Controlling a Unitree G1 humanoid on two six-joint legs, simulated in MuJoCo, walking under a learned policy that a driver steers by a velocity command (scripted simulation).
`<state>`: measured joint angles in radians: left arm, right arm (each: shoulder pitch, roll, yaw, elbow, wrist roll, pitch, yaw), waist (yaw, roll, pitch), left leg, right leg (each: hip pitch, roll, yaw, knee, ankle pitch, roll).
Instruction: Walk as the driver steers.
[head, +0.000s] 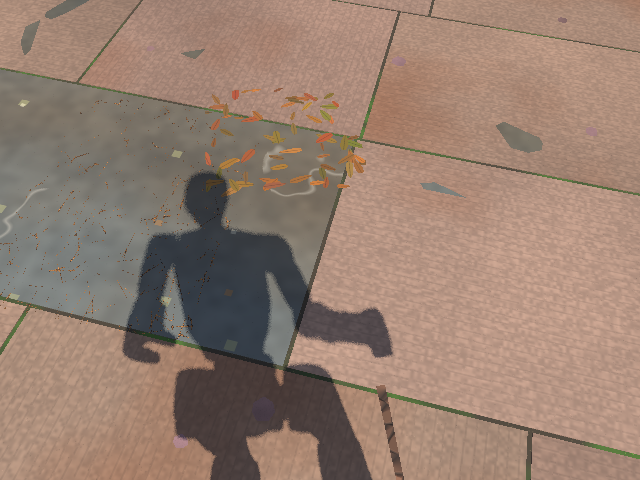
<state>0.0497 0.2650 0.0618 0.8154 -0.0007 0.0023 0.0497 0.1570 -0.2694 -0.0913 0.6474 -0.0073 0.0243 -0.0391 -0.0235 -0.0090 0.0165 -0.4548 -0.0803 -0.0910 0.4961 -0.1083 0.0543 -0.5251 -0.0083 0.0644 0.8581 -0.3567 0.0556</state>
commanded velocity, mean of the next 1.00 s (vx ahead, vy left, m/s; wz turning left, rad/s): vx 0.01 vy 0.00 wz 0.09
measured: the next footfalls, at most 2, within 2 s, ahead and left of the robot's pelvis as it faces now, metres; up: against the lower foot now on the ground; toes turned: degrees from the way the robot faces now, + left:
right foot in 0.10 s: +0.05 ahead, -0.14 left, +0.00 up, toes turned +3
left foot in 0.40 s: +0.02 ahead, +0.12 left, +0.00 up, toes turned +1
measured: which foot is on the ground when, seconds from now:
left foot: down 0.00-0.12, up 0.14-0.38, down 0.40-1.00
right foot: up 0.00-0.08, down 0.10-1.00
